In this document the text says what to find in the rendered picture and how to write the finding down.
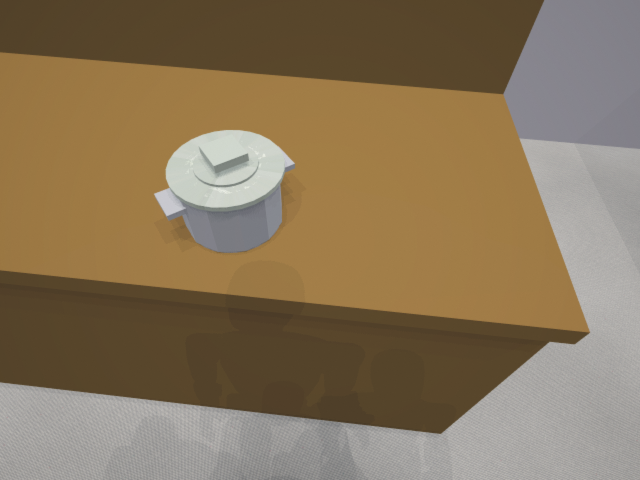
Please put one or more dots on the table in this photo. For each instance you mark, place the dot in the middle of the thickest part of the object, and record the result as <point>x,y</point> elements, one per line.
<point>415,268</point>

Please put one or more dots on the knob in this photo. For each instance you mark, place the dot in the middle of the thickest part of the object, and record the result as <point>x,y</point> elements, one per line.
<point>223,153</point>

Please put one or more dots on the lid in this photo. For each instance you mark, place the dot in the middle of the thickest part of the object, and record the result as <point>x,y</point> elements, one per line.
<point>193,181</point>

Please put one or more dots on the pot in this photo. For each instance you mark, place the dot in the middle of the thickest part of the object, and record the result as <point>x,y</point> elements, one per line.
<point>229,231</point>

